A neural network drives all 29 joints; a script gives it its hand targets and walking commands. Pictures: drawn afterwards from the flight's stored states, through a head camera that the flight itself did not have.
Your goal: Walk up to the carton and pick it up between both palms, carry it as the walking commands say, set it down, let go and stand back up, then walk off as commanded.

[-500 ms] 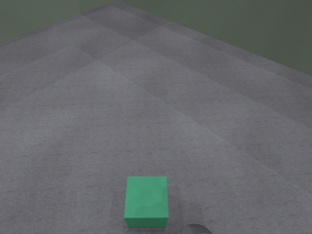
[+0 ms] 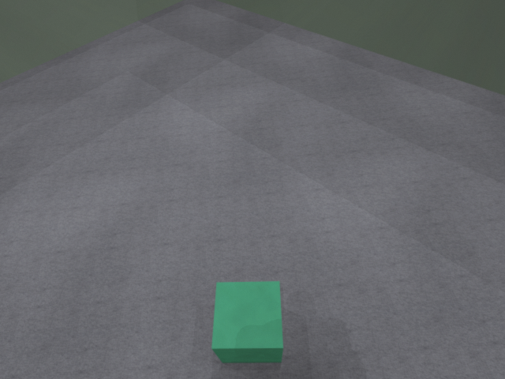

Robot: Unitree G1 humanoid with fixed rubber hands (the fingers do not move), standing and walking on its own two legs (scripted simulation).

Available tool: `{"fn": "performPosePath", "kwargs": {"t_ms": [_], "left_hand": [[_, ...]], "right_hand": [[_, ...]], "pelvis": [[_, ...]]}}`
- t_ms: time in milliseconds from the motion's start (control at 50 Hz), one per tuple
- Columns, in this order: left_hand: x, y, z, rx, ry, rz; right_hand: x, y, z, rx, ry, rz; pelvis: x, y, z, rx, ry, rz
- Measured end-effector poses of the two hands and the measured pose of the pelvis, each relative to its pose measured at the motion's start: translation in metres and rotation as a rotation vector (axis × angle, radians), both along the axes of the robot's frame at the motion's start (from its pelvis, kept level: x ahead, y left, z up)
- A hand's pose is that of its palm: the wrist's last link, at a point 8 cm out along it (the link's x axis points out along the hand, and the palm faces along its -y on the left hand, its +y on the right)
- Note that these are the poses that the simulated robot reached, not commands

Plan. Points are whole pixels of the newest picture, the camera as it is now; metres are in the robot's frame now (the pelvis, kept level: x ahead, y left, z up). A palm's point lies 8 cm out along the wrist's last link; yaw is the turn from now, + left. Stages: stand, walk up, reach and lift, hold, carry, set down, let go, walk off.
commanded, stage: walk up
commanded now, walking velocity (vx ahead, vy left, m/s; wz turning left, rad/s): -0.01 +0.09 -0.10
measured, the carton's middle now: (249, 323) +0.36 +0.08 -0.64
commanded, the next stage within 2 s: none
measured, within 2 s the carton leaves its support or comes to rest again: neither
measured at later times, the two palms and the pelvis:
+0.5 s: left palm out of the picture +0.04 +0.34 -0.15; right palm out of the picture -0.04 -0.15 -0.14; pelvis -0.02 +0.09 +0.00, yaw -4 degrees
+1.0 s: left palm out of the picture +0.00 +0.36 -0.14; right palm out of the picture -0.04 -0.06 -0.15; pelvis -0.01 +0.14 +0.00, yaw -3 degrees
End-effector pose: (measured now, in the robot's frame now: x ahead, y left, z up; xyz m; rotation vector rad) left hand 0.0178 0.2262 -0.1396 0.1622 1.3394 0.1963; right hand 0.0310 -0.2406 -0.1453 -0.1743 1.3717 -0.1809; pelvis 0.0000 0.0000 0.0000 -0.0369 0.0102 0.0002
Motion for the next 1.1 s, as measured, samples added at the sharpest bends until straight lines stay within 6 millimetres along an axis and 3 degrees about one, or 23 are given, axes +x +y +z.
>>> {"fn": "performPosePath", "kwargs": {"t_ms": [80, 160, 260, 340, 480, 620, 760, 820, 900, 1000, 1100], "left_hand": [[-0.018, 0.018, -0.007, -0.022, 0.053, 0.019], [-0.021, 0.029, -0.008, -0.023, 0.056, 0.015], [-0.014, 0.044, -0.002, 0.004, 0.027, -0.002], [-0.010, 0.068, -0.005, 0.027, 0.009, 0.004], [0.014, 0.106, -0.008, 0.021, -0.007, -0.052], [0.042, 0.114, -0.003, 0.001, -0.052, -0.100], [0.055, 0.109, -0.004, -0.011, -0.077, -0.125], [0.048, 0.107, 0.003, -0.022, -0.058, -0.120], [0.029, 0.120, 0.007, -0.007, -0.035, -0.091], [-0.014, 0.129, -0.002, -0.025, 0.040, -0.027], [-0.056, 0.124, -0.013, -0.091, 0.148, -0.009]], "right_hand": [[-0.007, 0.018, 0.009, -0.007, -0.032, -0.005], [-0.021, 0.036, 0.006, 0.013, -0.020, -0.015], [-0.031, 0.051, -0.003, 0.037, -0.017, -0.039], [-0.040, 0.061, -0.006, 0.024, -0.014, -0.042], [-0.070, 0.090, 0.005, -0.019, -0.022, -0.100], [-0.095, 0.129, 0.007, 0.001, 0.021, -0.141], [-0.103, 0.156, -0.013, 0.047, 0.056, -0.157], [-0.101, 0.168, -0.015, 0.076, 0.058, -0.159], [-0.089, 0.179, -0.008, 0.102, 0.045, -0.159], [-0.071, 0.180, -0.002, 0.080, 0.018, -0.111], [-0.060, 0.180, 0.005, 0.034, -0.011, -0.093]], "pelvis": [[-0.003, 0.013, 0.001, 0.035, -0.018, -0.014], [-0.003, 0.022, 0.000, 0.057, -0.033, -0.039], [-0.008, 0.038, -0.002, 0.043, -0.048, -0.041], [-0.015, 0.056, -0.007, 0.021, -0.040, -0.035], [-0.019, 0.088, -0.005, 0.028, -0.036, -0.066], [-0.018, 0.108, 0.000, 0.047, -0.026, -0.070], [-0.019, 0.126, -0.008, 0.073, -0.030, -0.083], [-0.016, 0.134, -0.003, 0.027, -0.048, -0.065], [-0.011, 0.137, 0.004, 0.016, -0.052, -0.064], [-0.010, 0.144, 0.004, 0.004, -0.065, -0.047], [-0.011, 0.154, 0.003, 0.009, -0.074, -0.050]]}}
